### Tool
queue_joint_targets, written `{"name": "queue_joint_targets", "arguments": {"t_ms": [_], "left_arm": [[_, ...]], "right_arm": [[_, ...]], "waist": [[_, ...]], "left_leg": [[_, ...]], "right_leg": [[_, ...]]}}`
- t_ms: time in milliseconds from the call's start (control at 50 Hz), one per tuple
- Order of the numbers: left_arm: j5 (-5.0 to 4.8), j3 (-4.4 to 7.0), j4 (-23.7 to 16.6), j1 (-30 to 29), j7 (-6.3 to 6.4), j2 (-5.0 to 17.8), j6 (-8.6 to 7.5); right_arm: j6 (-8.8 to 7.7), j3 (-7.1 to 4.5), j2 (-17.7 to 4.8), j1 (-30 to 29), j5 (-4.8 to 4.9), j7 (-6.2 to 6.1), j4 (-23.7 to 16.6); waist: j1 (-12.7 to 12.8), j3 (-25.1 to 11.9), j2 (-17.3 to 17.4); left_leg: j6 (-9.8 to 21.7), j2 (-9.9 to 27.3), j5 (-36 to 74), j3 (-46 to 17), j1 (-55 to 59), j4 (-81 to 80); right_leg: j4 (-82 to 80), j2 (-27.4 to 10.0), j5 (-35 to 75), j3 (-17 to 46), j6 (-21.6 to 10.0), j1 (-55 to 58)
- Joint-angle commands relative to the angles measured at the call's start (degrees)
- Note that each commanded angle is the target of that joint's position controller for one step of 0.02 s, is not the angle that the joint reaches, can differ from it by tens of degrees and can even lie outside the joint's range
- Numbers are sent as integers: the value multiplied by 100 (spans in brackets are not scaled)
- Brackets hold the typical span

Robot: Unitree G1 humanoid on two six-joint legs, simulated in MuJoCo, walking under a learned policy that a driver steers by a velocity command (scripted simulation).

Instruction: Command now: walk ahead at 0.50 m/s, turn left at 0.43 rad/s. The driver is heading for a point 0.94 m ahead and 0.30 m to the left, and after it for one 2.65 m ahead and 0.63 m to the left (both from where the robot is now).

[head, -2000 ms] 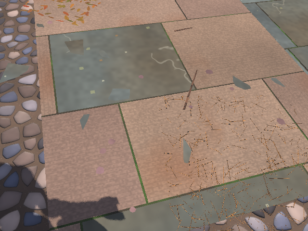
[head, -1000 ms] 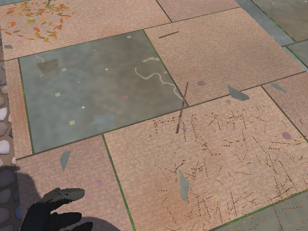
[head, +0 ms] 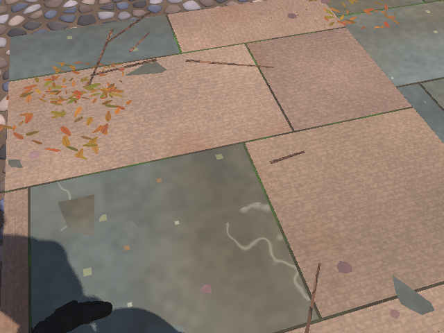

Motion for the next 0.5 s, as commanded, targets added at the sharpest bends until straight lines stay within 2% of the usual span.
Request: {"name": "queue_joint_targets", "arguments": {"t_ms": [20,40,60,80,100,120,140,160,180,220,260,320,380,420,460,500], "left_arm": [[9,394,-48,910,57,1049,-144],[102,496,68,1857,110,1401,-150],[114,607,195,2196,105,1817,-58],[66,462,131,2126,88,1248,-44],[42,365,87,1808,104,900,-43],[63,319,73,1461,104,774,-39],[79,278,101,1224,102,598,-29],[126,262,130,1096,112,542,-45],[130,276,165,1028,116,531,-66],[106,328,257,1011,129,644,-119],[102,379,347,1060,156,778,-130],[101,417,413,1088,191,919,-83],[59,451,487,1287,222,1063,-11],[3,483,561,1462,225,1160,58],[-64,520,616,1542,225,1261,142],[-125,575,600,1477,249,1432,217]], "right_arm": [[10,-198,-861,-220,-35,-51,-350],[15,-65,-500,-246,-137,-39,-524],[-81,83,42,507,-30,-26,-708],[-119,-31,-509,384,93,-32,-610],[-112,-146,-873,-135,148,-34,-712],[-86,-161,-841,-374,110,-52,-754],[-57,-181,-777,-526,46,-49,-792],[-1,-196,-670,-487,41,-22,-817],[59,-187,-558,-464,58,1,-838],[156,-163,-394,-594,47,20,-956],[192,-148,-349,-824,8,32,-1100],[156,-111,-292,-1190,14,128,-1233],[124,-57,-216,-1800,4,248,-1445],[135,-49,-231,-2101,8,308,-1604],[152,-76,-311,-2248,3,360,-1742],[187,-172,-501,-2026,-23,376,-1779]], "waist": [[886,-479,733],[1258,-1393,176],[913,-2087,-1549],[1056,-1867,-1206],[1087,-1106,-734],[940,-717,-384],[829,-405,-323],[679,-281,-483],[617,-209,-510],[561,-56,-347],[576,51,-198],[679,126,-115],[909,287,-14],[992,388,-2],[957,424,-44],[709,163,-219]], "left_leg": [[647,1150,2454,-901,-570,959],[439,709,1513,-594,-1461,2629],[73,-91,-1202,-16,-3625,4541],[59,219,-1396,-549,-4268,5379],[84,447,-882,-521,-4502,5540],[52,683,-411,-387,-4320,5437],[24,829,-95,-373,-4173,5189],[10,978,123,-386,-3891,5028],[-10,1034,226,-329,-3726,4931],[-63,1095,422,-268,-3792,4714],[-126,1118,789,-271,-3994,4272],[-111,1074,1645,-101,-3925,3322],[-35,976,2055,235,-3785,2518],[52,926,1955,362,-3821,2188],[196,825,1586,501,-3783,1972],[418,493,1010,801,-3206,1897]], "right_leg": [[-226,-2,-405,-77,-317,1780],[-12,-940,-577,804,-657,3380],[-522,-2201,-1763,3242,-1462,5199],[-954,-2154,-2732,3778,-1445,4956],[-1050,-1967,-2662,2861,-1198,4280],[-1155,-1741,-2016,2162,-1072,3591],[-1313,-1532,-1484,1645,-1028,3056],[-1470,-1404,-1146,1225,-986,2667],[-1627,-1332,-938,935,-1005,2441],[-1842,-1354,-480,481,-1106,2246],[-1954,-1382,-116,113,-1171,2282],[-2001,-1255,177,-519,-1086,2415],[-1986,-1266,256,-946,-1005,2616],[-1896,-1368,342,-1093,-938,2947],[-1640,-1479,824,-1226,-839,3308],[-928,-1486,2543,-1425,-720,3515]]}}
Keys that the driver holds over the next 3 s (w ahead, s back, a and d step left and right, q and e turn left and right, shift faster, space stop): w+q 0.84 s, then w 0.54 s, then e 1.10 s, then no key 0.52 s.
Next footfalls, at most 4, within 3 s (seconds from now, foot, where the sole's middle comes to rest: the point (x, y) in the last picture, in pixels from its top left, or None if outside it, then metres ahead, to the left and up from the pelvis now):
0.04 right None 0.19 -0.13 -0.77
0.56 left None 0.41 0.18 -0.77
1.06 right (163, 249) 0.76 0.14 -0.77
1.54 left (55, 231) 0.85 0.50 -0.77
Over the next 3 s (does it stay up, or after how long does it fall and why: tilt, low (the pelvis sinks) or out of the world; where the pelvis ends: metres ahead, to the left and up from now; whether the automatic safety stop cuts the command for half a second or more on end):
stays up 0.87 0.32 0.00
